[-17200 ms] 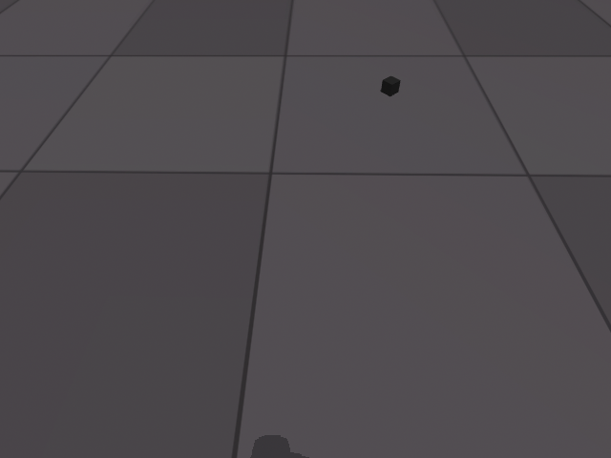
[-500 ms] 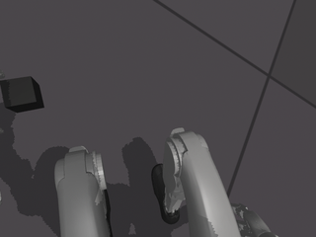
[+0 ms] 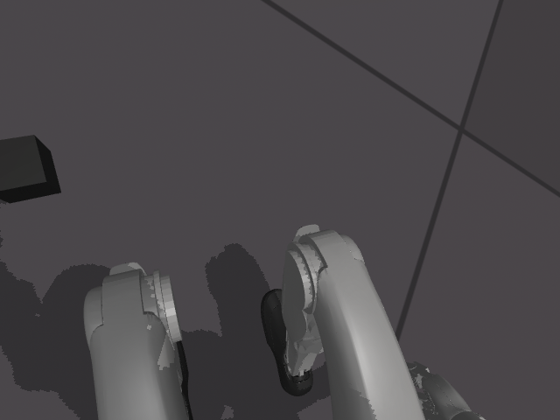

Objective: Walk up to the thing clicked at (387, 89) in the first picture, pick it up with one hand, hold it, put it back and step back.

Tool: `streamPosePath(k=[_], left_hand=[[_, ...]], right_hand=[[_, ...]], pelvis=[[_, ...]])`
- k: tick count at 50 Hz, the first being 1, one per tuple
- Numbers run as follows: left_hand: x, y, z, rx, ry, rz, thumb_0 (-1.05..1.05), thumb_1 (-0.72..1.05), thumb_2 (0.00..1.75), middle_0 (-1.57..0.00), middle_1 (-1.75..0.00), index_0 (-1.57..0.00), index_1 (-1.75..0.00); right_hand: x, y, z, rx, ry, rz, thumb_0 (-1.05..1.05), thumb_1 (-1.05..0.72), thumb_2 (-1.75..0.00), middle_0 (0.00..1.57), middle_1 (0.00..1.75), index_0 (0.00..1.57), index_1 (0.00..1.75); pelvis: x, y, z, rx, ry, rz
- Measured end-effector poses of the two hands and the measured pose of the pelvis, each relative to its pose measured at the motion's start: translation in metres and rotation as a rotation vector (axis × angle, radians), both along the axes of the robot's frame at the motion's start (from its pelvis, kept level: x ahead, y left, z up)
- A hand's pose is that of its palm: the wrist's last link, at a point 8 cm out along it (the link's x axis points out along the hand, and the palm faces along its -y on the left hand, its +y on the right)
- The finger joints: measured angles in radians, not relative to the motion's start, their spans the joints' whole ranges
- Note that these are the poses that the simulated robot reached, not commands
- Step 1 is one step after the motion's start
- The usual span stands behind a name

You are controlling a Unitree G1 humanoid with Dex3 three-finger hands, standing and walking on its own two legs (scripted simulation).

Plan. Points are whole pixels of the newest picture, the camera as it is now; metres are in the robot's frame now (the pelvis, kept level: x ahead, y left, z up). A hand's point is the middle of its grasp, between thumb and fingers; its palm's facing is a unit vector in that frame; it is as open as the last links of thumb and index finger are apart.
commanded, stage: rise first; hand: left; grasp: from above
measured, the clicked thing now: (21, 170) +0.49 +0.32 -0.29
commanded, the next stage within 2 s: approach in 1.00 s
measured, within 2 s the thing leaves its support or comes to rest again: neither
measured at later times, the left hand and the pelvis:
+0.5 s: hand out of the picture +0.45 +0.36 -0.17, palm faces -0.45 -0.10 -0.89, open 14.1 cm; pelvis +0.00 +0.00 +0.00, yaw -1 degrees
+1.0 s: hand out of the picture +0.45 +0.36 -0.17, palm faces -0.46 -0.10 -0.88, open 14.0 cm; pelvis +0.00 +0.00 +0.00, yaw -1 degrees
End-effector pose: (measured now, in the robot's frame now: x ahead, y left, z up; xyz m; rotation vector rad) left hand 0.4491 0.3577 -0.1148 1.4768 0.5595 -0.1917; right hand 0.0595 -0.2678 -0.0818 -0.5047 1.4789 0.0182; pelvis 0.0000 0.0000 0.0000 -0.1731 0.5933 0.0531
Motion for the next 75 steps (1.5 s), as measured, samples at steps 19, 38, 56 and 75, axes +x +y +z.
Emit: streamPosePath(k=[19,38,56,75], left_hand=[[0.005,0.004,-0.005,-0.001,0.001,-0.016,0.0,-0.55,1.03,-0.11,-0.98,-0.1,-0.99],[0.009,0.004,-0.002,0.0,-0.002,-0.019,0.0,-0.53,1.02,-0.11,-0.99,-0.11,-1.0],[0.01,0.001,-0.001,-0.004,-0.002,-0.026,0.0,-0.53,1.02,-0.11,-1.01,-0.11,-1.01],[0.043,-0.048,-0.008,-0.02,-0.059,-0.09,0.0,-0.52,1.0,-0.09,-1.02,-0.11,-1.0]], right_hand=[[-0.01,0.002,0.002,-0.007,0.026,0.0,0.0,-0.91,-0.9,0.2,0.3,0.21,0.3],[-0.008,0.004,0.005,-0.005,0.014,0.004,0.0,-0.91,-0.9,0.2,0.3,0.21,0.3],[-0.01,0.004,0.007,-0.001,0.019,0.006,0.0,-0.91,-0.9,0.2,0.3,0.21,0.3],[-0.027,0.006,0.011,-0.012,0.006,-0.022,0.0,-0.9,-0.89,0.2,0.3,0.21,0.3]], pelvis=[[-0.002,0.002,-0.003,-0.013,-0.009,-0.002],[-0.002,0.003,-0.001,-0.017,-0.006,-0.003],[-0.002,0.002,-0.001,-0.016,-0.006,-0.002],[-0.003,0.001,-0.005,-0.015,-0.002,-0.009]])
